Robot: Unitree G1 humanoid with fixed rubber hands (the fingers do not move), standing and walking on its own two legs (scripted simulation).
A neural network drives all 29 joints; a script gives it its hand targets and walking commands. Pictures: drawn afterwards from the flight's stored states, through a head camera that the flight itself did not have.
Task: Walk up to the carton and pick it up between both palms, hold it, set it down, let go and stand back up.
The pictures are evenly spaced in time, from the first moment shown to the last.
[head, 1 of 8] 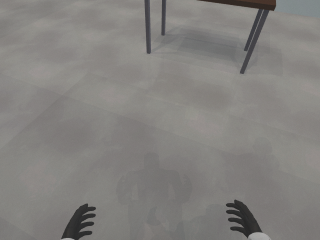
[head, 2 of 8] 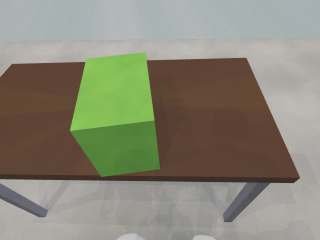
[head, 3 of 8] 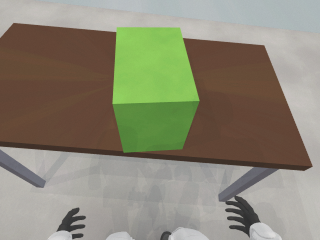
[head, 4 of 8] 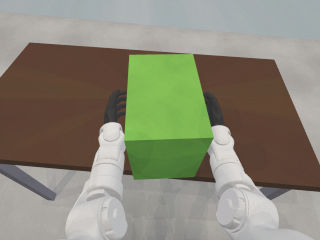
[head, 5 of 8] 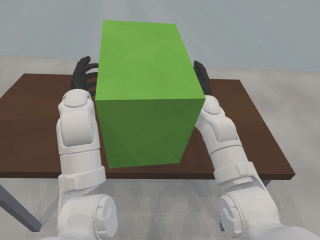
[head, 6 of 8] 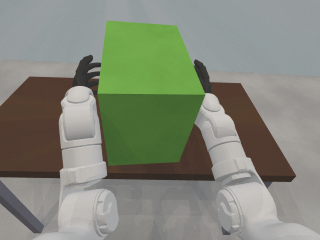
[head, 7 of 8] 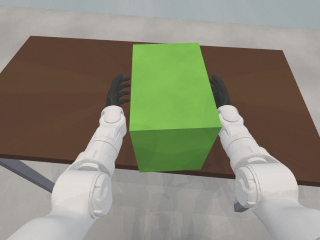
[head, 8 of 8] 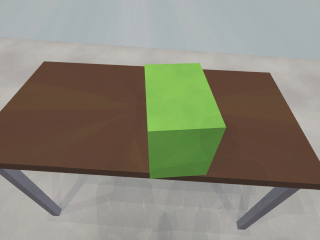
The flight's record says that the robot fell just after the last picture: no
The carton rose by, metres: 0.18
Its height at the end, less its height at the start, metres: +0.00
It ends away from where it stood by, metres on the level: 0.02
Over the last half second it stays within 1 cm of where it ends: yes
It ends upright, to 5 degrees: yes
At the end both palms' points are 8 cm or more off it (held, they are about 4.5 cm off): yes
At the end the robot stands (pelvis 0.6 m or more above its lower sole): yes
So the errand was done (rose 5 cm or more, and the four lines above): yes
